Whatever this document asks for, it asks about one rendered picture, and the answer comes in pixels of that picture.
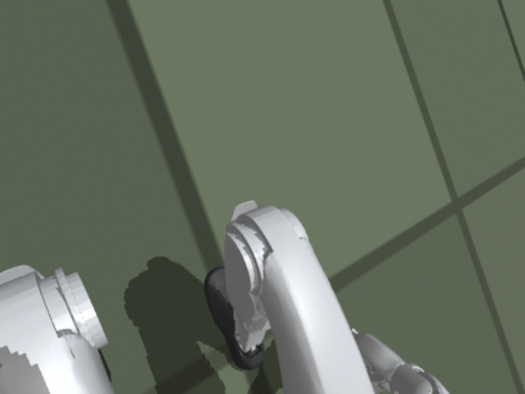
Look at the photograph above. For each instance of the right robot hand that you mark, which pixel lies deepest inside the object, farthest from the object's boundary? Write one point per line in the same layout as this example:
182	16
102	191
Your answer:
379	358

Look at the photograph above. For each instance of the left robot foot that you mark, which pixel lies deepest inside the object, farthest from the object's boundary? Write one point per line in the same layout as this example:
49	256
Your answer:
105	365

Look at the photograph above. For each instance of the right robot foot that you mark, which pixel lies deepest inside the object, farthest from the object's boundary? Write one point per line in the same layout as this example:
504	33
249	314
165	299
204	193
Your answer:
223	315

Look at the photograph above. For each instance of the right robot arm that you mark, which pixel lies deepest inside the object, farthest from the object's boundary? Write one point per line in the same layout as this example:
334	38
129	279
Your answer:
411	379

